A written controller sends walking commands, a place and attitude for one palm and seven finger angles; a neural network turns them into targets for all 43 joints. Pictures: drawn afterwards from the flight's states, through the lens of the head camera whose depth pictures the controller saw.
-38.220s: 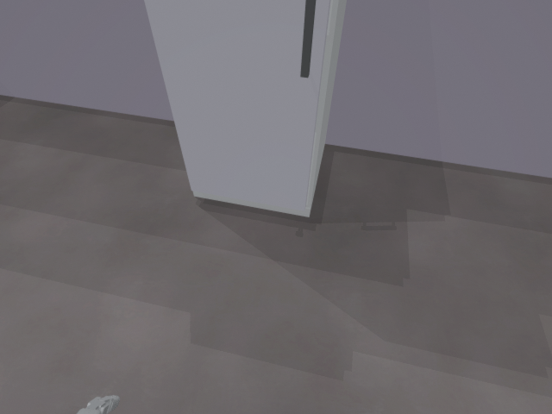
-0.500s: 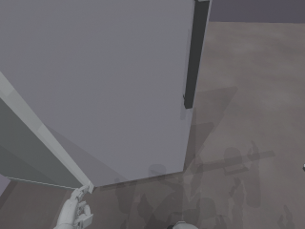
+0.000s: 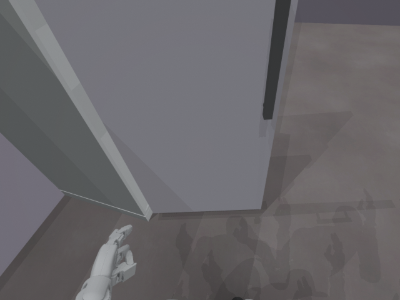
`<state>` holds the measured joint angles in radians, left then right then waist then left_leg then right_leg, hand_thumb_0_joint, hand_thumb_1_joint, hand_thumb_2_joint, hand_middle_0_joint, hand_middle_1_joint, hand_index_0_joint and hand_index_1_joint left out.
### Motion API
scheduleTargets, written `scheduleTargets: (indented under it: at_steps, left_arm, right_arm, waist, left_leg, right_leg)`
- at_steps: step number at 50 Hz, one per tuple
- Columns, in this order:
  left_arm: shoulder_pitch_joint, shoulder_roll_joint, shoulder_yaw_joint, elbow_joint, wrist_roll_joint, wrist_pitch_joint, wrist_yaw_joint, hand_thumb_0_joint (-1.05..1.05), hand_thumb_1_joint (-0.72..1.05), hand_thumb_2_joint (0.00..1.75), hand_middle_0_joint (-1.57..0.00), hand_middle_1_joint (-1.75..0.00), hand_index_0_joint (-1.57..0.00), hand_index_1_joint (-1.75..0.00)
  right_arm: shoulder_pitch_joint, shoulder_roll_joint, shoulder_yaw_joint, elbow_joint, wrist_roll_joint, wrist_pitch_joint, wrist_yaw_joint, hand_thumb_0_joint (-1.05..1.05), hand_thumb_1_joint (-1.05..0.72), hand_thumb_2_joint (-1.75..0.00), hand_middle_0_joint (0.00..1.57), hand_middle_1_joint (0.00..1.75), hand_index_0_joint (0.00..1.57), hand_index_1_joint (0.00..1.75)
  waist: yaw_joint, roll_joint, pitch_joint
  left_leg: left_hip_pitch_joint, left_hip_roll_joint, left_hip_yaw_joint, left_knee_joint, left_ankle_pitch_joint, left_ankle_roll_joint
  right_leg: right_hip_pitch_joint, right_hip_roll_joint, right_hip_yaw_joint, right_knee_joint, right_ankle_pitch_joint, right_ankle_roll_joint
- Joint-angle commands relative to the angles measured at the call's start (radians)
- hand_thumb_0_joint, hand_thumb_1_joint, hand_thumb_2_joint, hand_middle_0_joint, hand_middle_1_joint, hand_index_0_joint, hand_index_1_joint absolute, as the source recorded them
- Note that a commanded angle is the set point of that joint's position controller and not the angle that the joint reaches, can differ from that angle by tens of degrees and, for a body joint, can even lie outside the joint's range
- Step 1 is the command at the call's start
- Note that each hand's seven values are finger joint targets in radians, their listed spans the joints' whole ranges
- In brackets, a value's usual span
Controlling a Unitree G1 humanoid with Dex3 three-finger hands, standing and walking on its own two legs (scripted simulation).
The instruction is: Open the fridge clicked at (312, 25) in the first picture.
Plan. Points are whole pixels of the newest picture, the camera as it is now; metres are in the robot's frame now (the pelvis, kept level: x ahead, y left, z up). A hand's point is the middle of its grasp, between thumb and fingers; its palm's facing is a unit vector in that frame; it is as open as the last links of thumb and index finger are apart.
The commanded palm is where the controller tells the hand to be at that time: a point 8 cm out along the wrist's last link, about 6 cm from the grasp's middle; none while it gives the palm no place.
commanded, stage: stop stepping back and stand still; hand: right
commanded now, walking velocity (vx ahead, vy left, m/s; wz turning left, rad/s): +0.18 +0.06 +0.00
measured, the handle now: (272, 59) +0.61 -0.14 +0.16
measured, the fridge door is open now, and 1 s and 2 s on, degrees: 71 71 71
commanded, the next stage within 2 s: let the arm hang, fingers relaxed in 0.94 s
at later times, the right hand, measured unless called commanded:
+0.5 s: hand out of the picture +0.07 -0.33 +0.16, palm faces +0.51 +0.83 -0.24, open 7.5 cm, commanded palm -0.02 -0.35 +0.18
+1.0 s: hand out of the picture +0.05 -0.32 +0.16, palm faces +0.53 +0.77 -0.35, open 7.5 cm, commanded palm -0.03 -0.36 +0.18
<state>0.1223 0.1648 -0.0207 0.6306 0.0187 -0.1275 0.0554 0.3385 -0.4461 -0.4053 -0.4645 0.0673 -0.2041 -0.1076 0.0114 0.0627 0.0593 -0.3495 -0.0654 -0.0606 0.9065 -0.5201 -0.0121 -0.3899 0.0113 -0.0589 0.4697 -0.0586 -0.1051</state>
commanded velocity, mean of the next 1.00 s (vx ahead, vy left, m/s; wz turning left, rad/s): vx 0.19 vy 0.05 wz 0.00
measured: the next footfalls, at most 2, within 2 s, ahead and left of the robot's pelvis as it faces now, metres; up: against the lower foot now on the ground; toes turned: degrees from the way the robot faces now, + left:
left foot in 0.22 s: -0.08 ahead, +0.10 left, +0.00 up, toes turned +2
right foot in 0.40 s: -0.09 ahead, -0.20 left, +0.00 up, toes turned -12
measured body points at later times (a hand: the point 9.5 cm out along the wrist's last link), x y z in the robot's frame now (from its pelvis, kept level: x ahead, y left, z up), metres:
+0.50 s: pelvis -0.15 -0.05 -0.01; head -0.18 -0.10 +0.44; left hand +0.01 +0.18 -0.07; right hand +0.03 -0.37 +0.17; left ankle -0.12 +0.07 -0.68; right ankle -0.12 -0.16 -0.73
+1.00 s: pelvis -0.14 -0.05 -0.01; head -0.15 -0.07 +0.44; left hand +0.05 +0.18 -0.08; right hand +0.01 -0.36 +0.18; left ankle -0.12 +0.06 -0.72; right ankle -0.11 -0.19 -0.73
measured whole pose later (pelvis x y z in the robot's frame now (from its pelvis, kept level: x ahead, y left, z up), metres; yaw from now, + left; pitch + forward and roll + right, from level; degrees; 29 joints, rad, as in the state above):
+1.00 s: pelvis -0.14 -0.05 -0.01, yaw -5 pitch -3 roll -2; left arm 0.20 0.18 0.02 0.65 0.01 -0.16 0.08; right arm 0.43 -0.37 -0.39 -0.45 0.03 -0.20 -0.15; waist 0.00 0.09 0.03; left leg -0.32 0.02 0.00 0.79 -0.44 0.00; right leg -0.31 -0.02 -0.04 0.65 -0.29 0.01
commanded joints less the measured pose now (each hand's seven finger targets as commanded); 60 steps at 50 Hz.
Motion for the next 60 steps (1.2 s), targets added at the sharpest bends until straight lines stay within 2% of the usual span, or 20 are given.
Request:
scheduleTargets:
  at_steps: [1, 7, 10, 13, 18, 19, 20, 21, 22, 24, 29, 33, 36, 37, 43, 45, 51, 52, 53, 60]
  left_arm:
    - [-0.027, 0.175, 0.077, -0.195, -0.002, -0.035, -0.011, 0.00, 0.90, 0.90, -0.20, -0.30, -0.20, -0.30]
    - [0.008, 0.156, 0.075, -0.200, 0.008, -0.019, 0.004, 0.00, 0.90, 0.90, -0.20, -0.30, -0.20, -0.30]
    - [0.064, 0.172, 0.100, -0.136, -0.005, 0.007, 0.020, 0.00, 0.90, 0.90, -0.20, -0.30, -0.20, -0.30]
    - [0.026, 0.161, 0.083, -0.116, -0.022, 0.002, 0.019, 0.00, 0.90, 0.90, -0.20, -0.30, -0.20, -0.30]
    - [0.018, 0.167, 0.061, -0.087, -0.016, -0.027, 0.061, 0.00, 0.90, 0.90, -0.20, -0.30, -0.20, -0.30]
    - [0.037, 0.187, 0.063, -0.105, -0.021, -0.051, 0.065, 0.00, 0.90, 0.90, -0.20, -0.30, -0.20, -0.30]
    - [0.057, 0.214, 0.066, -0.126, -0.018, -0.066, 0.054, 0.00, 0.90, 0.90, -0.20, -0.30, -0.20, -0.30]
    - [0.046, 0.176, 0.051, -0.140, -0.015, -0.083, 0.043, 0.00, 0.90, 0.90, -0.20, -0.30, -0.20, -0.30]
    - [0.031, 0.184, 0.080, -0.150, -0.012, -0.091, 0.032, 0.00, 0.90, 0.90, -0.20, -0.30, -0.20, -0.30]
    - [0.053, 0.165, 0.075, -0.164, -0.012, -0.095, 0.000, 0.00, 0.90, 0.90, -0.20, -0.30, -0.20, -0.30]
    - [0.018, 0.142, 0.057, -0.139, 0.002, -0.076, -0.016, 0.00, 0.90, 0.90, -0.20, -0.30, -0.20, -0.30]
    - [0.020, 0.139, 0.068, -0.147, 0.001, -0.015, 0.023, 0.00, 0.90, 0.90, -0.20, -0.30, -0.20, -0.30]
    - [0.017, 0.161, 0.095, -0.147, -0.028, -0.003, 0.026, 0.00, 0.90, 0.90, -0.20, -0.30, -0.20, -0.30]
    - [0.033, 0.157, 0.083, -0.123, -0.009, -0.013, 0.021, 0.00, 0.90, 0.90, -0.20, -0.30, -0.20, -0.30]
    - [0.010, 0.152, 0.068, -0.095, -0.015, -0.045, 0.045, 0.00, 0.90, 0.90, -0.20, -0.30, -0.20, -0.30]
    - [-0.001, 0.181, 0.071, -0.124, -0.010, -0.071, 0.046, 0.00, 0.90, 0.90, -0.20, -0.30, -0.20, -0.30]
    - [0.007, 0.140, 0.063, -0.137, -0.022, -0.079, 0.002, 0.00, 0.90, 0.90, -0.20, -0.30, -0.20, -0.30]
    - [-0.021, 0.263, 0.114, 0.057, -0.008, -0.048, -0.062, 0.00, 0.90, 0.90, -0.20, -0.30, -0.20, -0.30]
    - [0.033, 0.148, 0.092, 0.027, -0.020, 0.015, -0.065, 0.00, 0.90, 0.90, -0.20, -0.30, -0.20, -0.30]
    - [0.127, 0.156, 0.071, 0.060, 0.008, 0.110, -0.073, 0.00, 0.90, 0.90, -0.20, -0.30, -0.20, -0.30]
  right_arm:
    - [0.257, -0.184, -0.177, -0.349, 0.012, -0.059, -0.014, 0.00, -0.90, -0.90, 0.20, 0.30, 0.20, 0.30]
    - [0.343, -0.209, -0.220, -0.383, 0.011, -0.033, -0.046, 0.00, -0.90, -0.90, 0.20, 0.30, 0.20, 0.30]
    - [0.267, -0.195, -0.180, -0.361, 0.013, -0.007, -0.048, 0.00, -0.90, -0.90, 0.20, 0.30, 0.20, 0.30]
    - [-0.012, -0.200, -0.183, -0.232, 0.007, -0.001, -0.044, 0.00, -0.90, -0.90, 0.20, 0.30, 0.20, 0.30]
    - [-0.162, -0.067, 0.022, -0.065, -0.038, 0.007, -0.050, 0.00, -0.90, -0.90, 0.20, 0.30, 0.20, 0.30]
    - [-0.194, -0.060, 0.052, -0.123, -0.034, -0.007, -0.046, 0.00, -0.90, -0.90, 0.20, 0.30, 0.20, 0.30]
    - [-0.243, -0.089, 0.030, -0.215, -0.041, -0.037, -0.055, 0.00, -0.90, -0.90, 0.20, 0.30, 0.20, 0.30]
    - [-0.283, -0.141, 0.002, -0.296, -0.057, -0.067, -0.055, 0.00, -0.90, -0.90, 0.20, 0.30, 0.20, 0.30]
    - [-0.189, -0.218, -0.102, -0.302, -0.067, -0.078, -0.051, 0.00, -0.90, -0.90, 0.20, 0.30, 0.20, 0.30]
    - [-0.015, -0.282, -0.172, -0.445, -0.035, -0.082, -0.038, 0.00, -0.90, -0.90, 0.20, 0.30, 0.20, 0.30]
    - [0.228, -0.177, -0.160, -0.345, -0.036, -0.078, -0.055, 0.00, -0.90, -0.90, 0.20, 0.30, 0.20, 0.30]
    - [0.166, -0.154, -0.160, -0.129, -0.048, -0.035, -0.070, 0.00, -0.90, -0.90, 0.20, 0.30, 0.20, 0.30]
    - [0.088, -0.167, -0.142, -0.082, -0.032, -0.022, -0.059, 0.00, -0.90, -0.90, 0.20, 0.30, 0.20, 0.30]
    - [0.037, -0.195, -0.154, -0.129, -0.029, -0.050, -0.057, 0.00, -0.90, -0.90, 0.20, 0.30, 0.20, 0.30]
    - [-0.072, -0.084, -0.019, -0.207, -0.033, -0.063, -0.060, 0.00, -0.90, -0.90, 0.20, 0.30, 0.20, 0.30]
    - [-0.120, -0.140, -0.071, -0.327, -0.046, -0.098, -0.072, 0.00, -0.90, -0.90, 0.20, 0.30, 0.20, 0.30]
    - [0.140, -0.189, -0.192, -0.296, -0.056, -0.099, -0.069, 0.00, -0.90, -0.90, 0.20, 0.30, 0.20, 0.30]
    - [0.171, 0.050, 0.263, 0.580, -0.135, 0.100, 0.077, 0.00, -0.90, -0.90, 0.20, 0.30, 0.20, 0.30]
    - [0.122, 0.067, 0.268, 0.629, -0.124, 0.169, 0.103, 0.00, -0.90, -0.90, 0.20, 0.30, 0.20, 0.30]
    - [-0.043, 0.071, 0.323, 0.895, -0.097, 0.185, 0.086, 0.00, -0.90, -0.90, 0.20, 0.30, 0.20, 0.30]
  waist:
    - [-0.045, -0.254, -0.231]
    - [-0.050, -0.367, -0.238]
    - [-0.011, 0.160, -0.173]
    - [0.022, 0.219, -0.089]
    - [0.027, -0.199, 0.018]
    - [0.036, -0.311, 0.023]
    - [0.035, -0.567, 0.031]
    - [0.035, -0.458, 0.070]
    - [-0.016, -0.205, -0.011]
    - [-0.006, -0.193, -0.074]
    - [-0.021, -0.403, -0.065]
    - [-0.034, -0.201, -0.126]
    - [-0.014, 0.243, -0.069]
    - [0.008, 0.157, -0.059]
    - [0.031, -0.137, -0.073]
    - [0.006, -0.412, -0.050]
    - [-0.034, -0.253, -0.072]
    - [-0.010, 0.003, -0.093]
    - [0.010, 0.006, -0.140]
    - [0.015, 0.242, -0.123]
  left_leg:
    - [0.156, -0.002, 0.060, 0.037, 0.067, 0.020]
    - [0.449, -0.081, 0.213, -0.413, -0.028, 0.080]
    - [-0.094, 0.342, -0.145, -0.755, 0.012, 0.199]
    - [-0.201, 0.442, -0.191, -0.756, -0.193, 0.249]
    - [-0.191, 0.224, 0.042, -0.419, -0.206, 0.148]
    - [-0.202, 0.146, 0.088, -0.195, -0.140, 0.108]
    - [-0.414, 0.021, 0.159, 0.079, -0.125, 0.039]
    - [-0.407, 0.026, 0.052, 0.241, -0.041, 0.041]
    - [-0.302, 0.052, 0.043, 0.293, 0.082, 0.032]
    - [-0.279, 0.080, 0.017, 0.311, 0.115, 0.027]
    - [0.067, 0.046, 0.169, -0.087, 0.184, 0.047]
    - [0.418, -0.003, 0.201, -0.399, 0.038, 0.075]
    - [0.265, 0.419, -0.510, -0.697, 0.105, 0.291]
    - [0.246, 0.427, -0.434, -0.652, 0.389, 0.303]
    - [-0.134, 0.173, 0.018, -0.328, 0.012, 0.104]
    - [-0.223, 0.049, 0.092, -0.010, -0.016, 0.015]
    - [0.270, 0.104, 0.014, -0.442, 0.197, 0.028]
    - [0.158, 0.347, -0.172, -0.431, 0.645, 0.091]
    - [0.054, 0.422, -0.239, -0.481, 0.683, 0.132]
    - [0.232, 0.268, -0.010, -0.347, 1.036, 0.109]
  right_leg:
    - [-0.015, -0.265, 0.280, -0.369, -0.370, -0.005]
    - [-0.122, -0.115, 0.129, -0.403, -0.629, 0.194]
    - [0.133, 0.028, 0.050, 0.522, -0.340, 0.145]
    - [-0.102, -0.067, 0.181, 0.858, -0.334, 0.126]
    - [0.164, -0.024, -0.030, 0.083, -0.415, 0.061]
    - [0.217, -0.068, 0.102, -0.110, -0.507, 0.042]
    - [0.309, -0.306, 0.563, -0.267, -0.649, -0.025]
    - [0.170, -0.400, 0.744, -0.362, -0.714, -0.089]
    - [0.139, -0.385, 0.553, -0.336, -0.543, -0.110]
    - [0.092, -0.347, 0.604, -0.342, -0.680, -0.086]
    - [-0.103, -0.239, 0.197, -0.345, -0.661, 0.001]
    - [-0.237, -0.177, 0.097, -0.053, -0.665, 0.040]
    - [-0.360, -0.013, 0.046, 0.712, -0.456, 0.080]
    - [-0.358, -0.042, 0.066, 0.776, -0.408, 0.100]
    - [0.291, -0.030, 0.007, 0.017, -0.285, 0.064]
    - [0.255, -0.319, 0.495, -0.231, -0.358, -0.068]
    - [-0.120, -0.123, 0.093, 0.036, -0.402, 0.033]
    - [-0.163, -0.032, 0.003, 0.363, -0.305, 0.106]
    - [-0.086, -0.064, 0.058, 0.392, -0.513, 0.126]
    - [0.006, -0.021, 0.018, 0.106, -0.202, 0.096]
